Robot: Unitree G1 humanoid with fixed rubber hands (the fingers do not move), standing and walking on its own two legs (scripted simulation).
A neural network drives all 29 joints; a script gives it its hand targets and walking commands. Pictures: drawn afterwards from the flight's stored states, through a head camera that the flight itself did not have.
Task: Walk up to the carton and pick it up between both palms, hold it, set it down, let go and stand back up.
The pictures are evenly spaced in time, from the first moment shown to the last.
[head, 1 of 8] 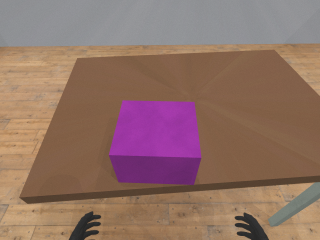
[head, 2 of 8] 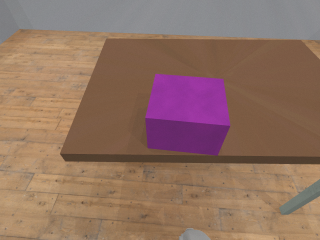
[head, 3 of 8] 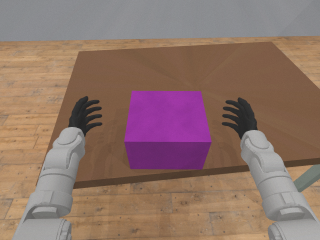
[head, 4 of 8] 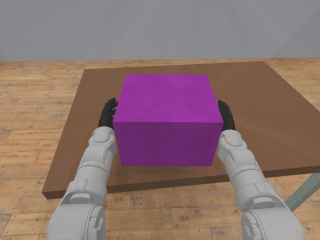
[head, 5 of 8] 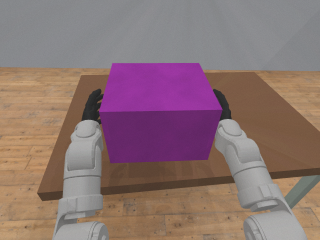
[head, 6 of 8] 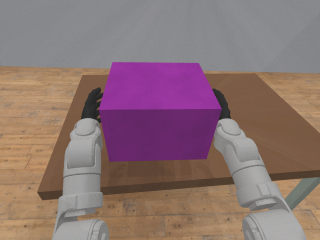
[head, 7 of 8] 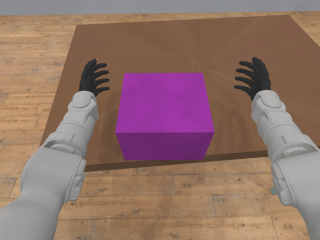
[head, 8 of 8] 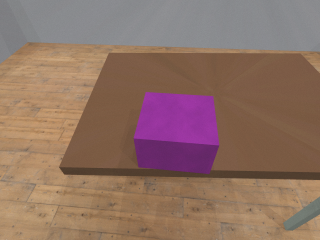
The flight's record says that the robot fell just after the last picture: no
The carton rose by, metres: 0.21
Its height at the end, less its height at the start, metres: +0.00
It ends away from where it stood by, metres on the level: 0.03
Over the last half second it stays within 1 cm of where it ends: yes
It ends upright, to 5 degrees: yes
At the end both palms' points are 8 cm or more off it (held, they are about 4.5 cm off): yes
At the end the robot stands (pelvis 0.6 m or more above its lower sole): yes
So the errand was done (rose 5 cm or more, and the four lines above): yes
